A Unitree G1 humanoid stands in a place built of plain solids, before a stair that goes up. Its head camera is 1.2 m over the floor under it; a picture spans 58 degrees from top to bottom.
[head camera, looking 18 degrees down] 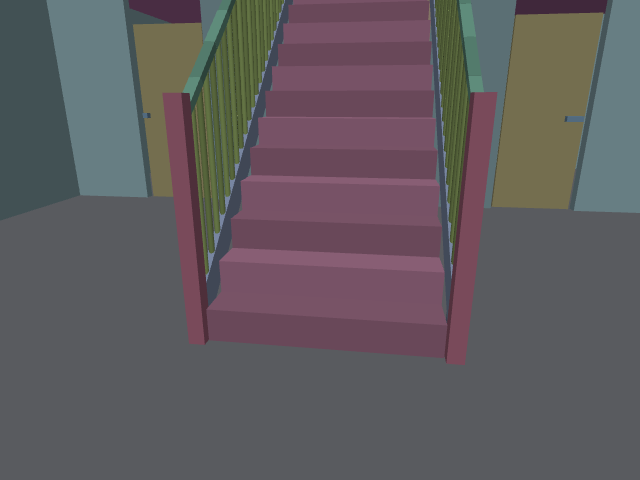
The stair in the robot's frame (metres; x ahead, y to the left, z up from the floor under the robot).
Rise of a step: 0.18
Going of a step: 0.22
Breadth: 1.20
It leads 8 degrees to the right of straight ahead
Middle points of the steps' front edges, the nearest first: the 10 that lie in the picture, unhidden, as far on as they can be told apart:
1.91 -0.01 0.18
2.13 -0.04 0.36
2.35 -0.07 0.54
2.57 -0.10 0.72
2.79 -0.13 0.90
3.01 -0.17 1.08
3.23 -0.20 1.26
3.45 -0.23 1.44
3.67 -0.26 1.62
3.89 -0.29 1.80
